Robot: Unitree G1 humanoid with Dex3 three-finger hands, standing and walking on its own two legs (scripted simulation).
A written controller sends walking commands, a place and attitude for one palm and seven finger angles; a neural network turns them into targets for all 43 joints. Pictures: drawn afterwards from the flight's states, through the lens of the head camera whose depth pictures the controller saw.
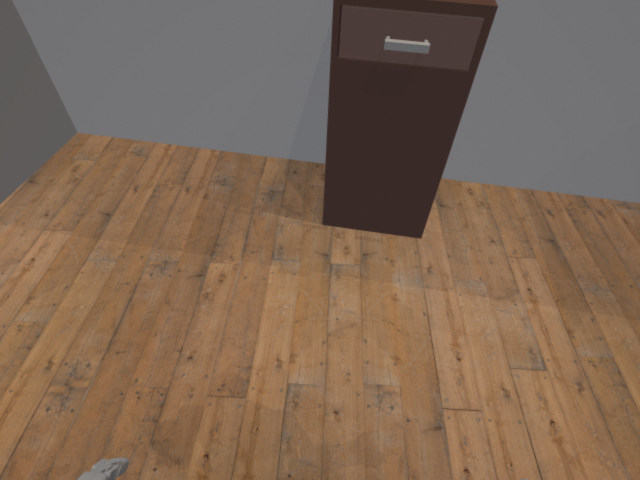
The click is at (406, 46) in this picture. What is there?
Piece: drawer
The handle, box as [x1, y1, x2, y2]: [384, 36, 429, 53]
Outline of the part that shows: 385,38 384,49 424,53 428,52 429,43 427,42 427,40 424,40 423,42 390,39 389,36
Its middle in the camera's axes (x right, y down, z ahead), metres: +0.24 -0.56 +1.10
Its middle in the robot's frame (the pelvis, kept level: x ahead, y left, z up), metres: +1.22 -0.18 +0.05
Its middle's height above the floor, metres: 0.82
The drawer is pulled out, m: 0.00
